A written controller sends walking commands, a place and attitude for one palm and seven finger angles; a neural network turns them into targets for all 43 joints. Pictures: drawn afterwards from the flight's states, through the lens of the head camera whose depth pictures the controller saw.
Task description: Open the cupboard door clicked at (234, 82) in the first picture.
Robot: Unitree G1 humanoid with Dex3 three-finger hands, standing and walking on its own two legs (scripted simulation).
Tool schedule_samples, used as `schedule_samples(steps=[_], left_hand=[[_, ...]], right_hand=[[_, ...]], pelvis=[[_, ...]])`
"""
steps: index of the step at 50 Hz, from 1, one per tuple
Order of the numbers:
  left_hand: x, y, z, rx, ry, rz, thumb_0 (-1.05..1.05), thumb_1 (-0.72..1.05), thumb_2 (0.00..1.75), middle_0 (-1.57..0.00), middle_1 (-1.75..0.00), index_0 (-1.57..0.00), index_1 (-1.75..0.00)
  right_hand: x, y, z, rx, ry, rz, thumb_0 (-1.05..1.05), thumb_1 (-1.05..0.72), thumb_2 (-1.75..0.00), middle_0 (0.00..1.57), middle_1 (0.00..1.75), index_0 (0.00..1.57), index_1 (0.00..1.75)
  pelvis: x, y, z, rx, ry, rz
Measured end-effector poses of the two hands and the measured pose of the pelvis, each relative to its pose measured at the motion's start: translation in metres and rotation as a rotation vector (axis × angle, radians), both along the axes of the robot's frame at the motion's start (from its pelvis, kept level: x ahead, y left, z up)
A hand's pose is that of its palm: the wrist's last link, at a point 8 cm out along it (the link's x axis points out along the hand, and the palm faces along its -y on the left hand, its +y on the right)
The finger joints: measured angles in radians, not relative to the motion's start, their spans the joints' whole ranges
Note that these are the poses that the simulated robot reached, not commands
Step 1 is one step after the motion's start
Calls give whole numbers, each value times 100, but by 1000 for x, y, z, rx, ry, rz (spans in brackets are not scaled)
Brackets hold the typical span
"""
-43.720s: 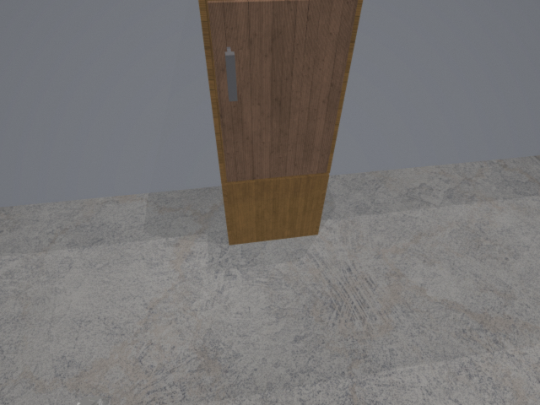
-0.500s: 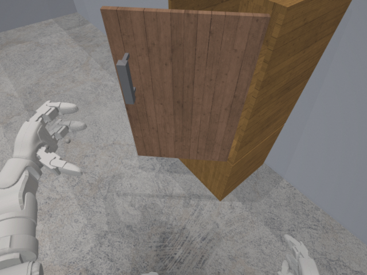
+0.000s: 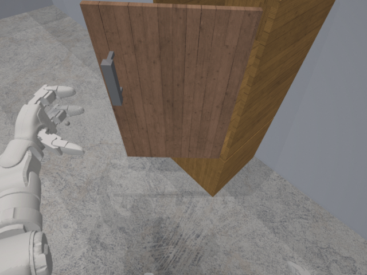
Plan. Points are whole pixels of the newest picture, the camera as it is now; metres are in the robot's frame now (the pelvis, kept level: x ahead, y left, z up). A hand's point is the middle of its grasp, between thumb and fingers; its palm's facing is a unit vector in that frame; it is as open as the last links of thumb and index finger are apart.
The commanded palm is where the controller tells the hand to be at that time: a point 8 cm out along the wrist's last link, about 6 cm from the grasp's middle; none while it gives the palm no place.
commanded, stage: move the hooked fingers beside the handle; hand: left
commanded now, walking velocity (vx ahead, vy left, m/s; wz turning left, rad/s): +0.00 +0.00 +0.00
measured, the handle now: (114, 79) +0.57 +0.19 +0.10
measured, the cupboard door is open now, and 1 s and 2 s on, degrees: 46 46 46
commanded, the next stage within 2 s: slide the fingers in behind the handle in 1.98 s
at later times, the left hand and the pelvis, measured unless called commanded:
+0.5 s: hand (83, 100) +0.47 +0.24 +0.11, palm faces +0.00 -1.00 +0.00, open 14.0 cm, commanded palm +0.46 +0.30 +0.10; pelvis -0.01 +0.00 -0.01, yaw -1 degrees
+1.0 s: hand (89, 85) +0.53 +0.25 +0.11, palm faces +0.00 -1.00 +0.01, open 14.0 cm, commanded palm +0.50 +0.30 +0.10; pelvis +0.01 +0.01 -0.02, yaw -3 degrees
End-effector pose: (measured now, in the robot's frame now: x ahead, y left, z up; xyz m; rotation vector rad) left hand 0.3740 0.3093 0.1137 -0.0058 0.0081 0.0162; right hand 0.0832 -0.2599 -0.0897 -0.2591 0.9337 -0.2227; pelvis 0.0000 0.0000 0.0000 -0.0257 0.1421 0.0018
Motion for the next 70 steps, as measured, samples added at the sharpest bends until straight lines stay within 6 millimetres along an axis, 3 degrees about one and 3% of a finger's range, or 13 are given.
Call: schedule_samples(steps=[12, 33, 42, 50, 55, 62, 70], left_hand=[[32, -3, -1, -13, -3, -3, -1, -50, 30, -30, -120, -30, -120], [106, -16, -2, 4, 23, -22, -1, -50, 30, -30, -120, -30, -120], [130, -13, -6, -1, 40, -6, -1, -50, 30, -30, -120, -30, -120], [135, -7, -8, -2, 26, -17, -1, -50, 30, -30, -120, -30, -120], [128, -1, -18, -12, 52, -11, -1, -50, 30, -30, -120, -30, -120], [119, 7, -12, -7, -4, 9, -1, -50, 30, -30, -120, -30, -120], [115, -1, -14, -13, 36, -27, -1, -50, 30, -30, -120, -30, -120]], right_hand=[[-18, -5, -5, -15, 73, -23, 1, -90, -89, 20, 30, 20, 30], [-107, -9, -15, -39, 353, -159, 1, -91, -89, 20, 30, 20, 30], [-127, -2, -13, -31, 437, -205, 0, -91, -89, 20, 30, 20, 30], [-121, 3, -11, -19, 463, -211, 0, -90, -89, 20, 30, 20, 30], [-105, 4, -12, -14, 437, -199, 0, -90, -89, 20, 30, 20, 30], [-78, 3, -14, -19, 384, -162, 0, -90, -89, 20, 30, 20, 30], [-60, 3, -17, -26, 336, -121, 0, -91, -89, 20, 30, 20, 30]], pelvis=[[-3, 0, -5, -5, 39, -4], [-5, 3, -16, -18, 146, -22], [2, 4, -18, -23, 181, -34], [12, 6, -17, -25, 195, -43], [17, 8, -16, -27, 191, -44], [18, 9, -17, -34, 177, -31], [13, 11, -18, -36, 170, -14]])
